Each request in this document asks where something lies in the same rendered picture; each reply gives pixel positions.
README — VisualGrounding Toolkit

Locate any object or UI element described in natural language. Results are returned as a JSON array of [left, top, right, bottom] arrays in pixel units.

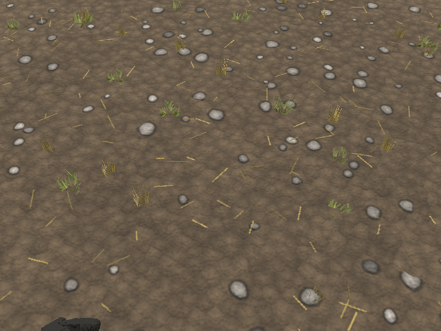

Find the robot left hand
[[41, 317, 101, 331]]

